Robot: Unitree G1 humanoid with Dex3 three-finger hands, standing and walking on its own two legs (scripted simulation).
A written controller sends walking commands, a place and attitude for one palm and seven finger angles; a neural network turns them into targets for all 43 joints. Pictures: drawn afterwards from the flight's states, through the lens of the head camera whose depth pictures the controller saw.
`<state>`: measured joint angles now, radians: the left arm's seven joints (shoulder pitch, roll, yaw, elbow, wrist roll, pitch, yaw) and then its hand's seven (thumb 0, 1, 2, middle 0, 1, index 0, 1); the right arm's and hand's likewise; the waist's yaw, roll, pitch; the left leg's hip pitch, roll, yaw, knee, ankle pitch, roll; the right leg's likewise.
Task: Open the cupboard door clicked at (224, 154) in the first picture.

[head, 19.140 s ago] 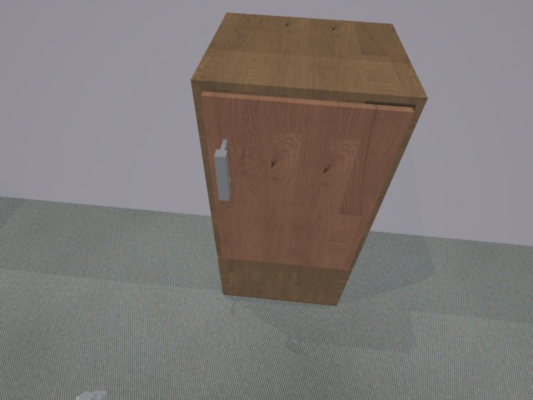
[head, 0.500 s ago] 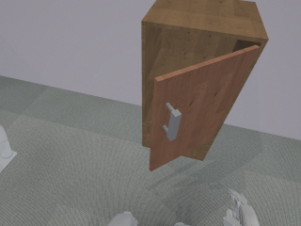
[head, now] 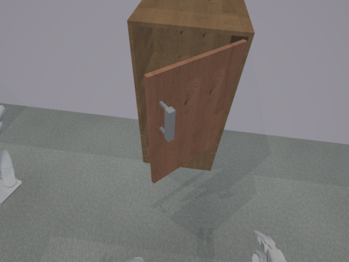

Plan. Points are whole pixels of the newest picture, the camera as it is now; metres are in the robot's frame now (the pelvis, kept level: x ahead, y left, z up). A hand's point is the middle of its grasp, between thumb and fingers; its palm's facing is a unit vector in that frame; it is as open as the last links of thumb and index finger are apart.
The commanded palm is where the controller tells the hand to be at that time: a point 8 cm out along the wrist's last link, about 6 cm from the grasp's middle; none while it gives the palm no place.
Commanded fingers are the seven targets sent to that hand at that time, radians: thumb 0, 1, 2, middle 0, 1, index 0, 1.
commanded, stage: stop stepping back and stand still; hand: left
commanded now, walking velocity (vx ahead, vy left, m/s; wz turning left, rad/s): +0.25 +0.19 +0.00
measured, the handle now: (165, 121) +0.54 +0.07 -0.02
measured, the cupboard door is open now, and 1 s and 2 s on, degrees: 44 44 44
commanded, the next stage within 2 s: let the arm hang, fingers relaxed in 0.52 s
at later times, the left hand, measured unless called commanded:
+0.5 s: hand (11, 204) +0.16 +0.26 +0.16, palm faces +0.46 -0.76 -0.46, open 7.4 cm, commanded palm +0.11 +0.29 +0.19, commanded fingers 0.00 0.90 0.90 -0.20 -0.30 -0.20 -0.30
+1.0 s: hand out of the picture -0.09 +0.18 -0.17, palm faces +0.01 -0.99 -0.17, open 7.1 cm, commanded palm none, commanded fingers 0.00 0.90 0.90 -0.20 -0.30 -0.20 -0.30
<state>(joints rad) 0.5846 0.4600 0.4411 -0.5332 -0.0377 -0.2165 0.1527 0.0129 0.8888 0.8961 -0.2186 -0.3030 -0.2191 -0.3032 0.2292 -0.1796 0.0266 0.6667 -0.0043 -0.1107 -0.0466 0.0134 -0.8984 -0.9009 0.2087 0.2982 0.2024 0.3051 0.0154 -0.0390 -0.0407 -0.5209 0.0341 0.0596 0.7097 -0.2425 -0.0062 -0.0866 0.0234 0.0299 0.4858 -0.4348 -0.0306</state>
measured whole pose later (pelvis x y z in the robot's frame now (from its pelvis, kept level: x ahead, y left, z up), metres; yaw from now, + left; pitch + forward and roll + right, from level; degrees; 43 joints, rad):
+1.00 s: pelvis -0.10 +0.00 +0.01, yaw +1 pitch -1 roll -1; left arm 0.32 0.21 0.00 0.96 0.02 0.06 0.01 0.00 0.97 0.89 -0.21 -0.30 -0.21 -0.30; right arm 0.24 -0.22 0.01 0.99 -0.03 0.05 0.00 0.01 -0.90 -0.90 0.20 0.30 0.20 0.30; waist 0.00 -0.04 0.05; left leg -0.32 0.01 -0.02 0.49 -0.15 0.00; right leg -0.24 0.03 -0.08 0.49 -0.24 -0.05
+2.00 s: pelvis -0.06 -0.01 +0.01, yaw +1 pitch -1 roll +0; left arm 0.28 0.13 0.01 1.15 0.01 0.00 0.03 0.00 0.91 0.90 -0.20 -0.30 -0.20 -0.30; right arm 0.26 -0.14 0.00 1.14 -0.02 0.01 -0.03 0.01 -0.91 -0.90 0.20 0.30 0.20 0.30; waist 0.00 0.01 0.05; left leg -0.23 0.01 -0.01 0.40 -0.16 -0.01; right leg -0.15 0.03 -0.07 0.42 -0.25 -0.05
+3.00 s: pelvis -0.05 -0.02 +0.00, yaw -15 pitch +0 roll +0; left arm 0.14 0.24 0.09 0.95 0.03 0.06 -0.03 0.01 0.91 0.90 -0.20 -0.30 -0.20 -0.30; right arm 0.21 -0.19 -0.05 0.98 -0.04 0.02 -0.03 0.00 -0.90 -0.90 0.21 0.30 0.20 0.30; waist 0.01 0.03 0.11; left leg -0.24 0.17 0.21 0.56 -0.29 -0.05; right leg -0.35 -0.03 -0.05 0.74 -0.41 0.00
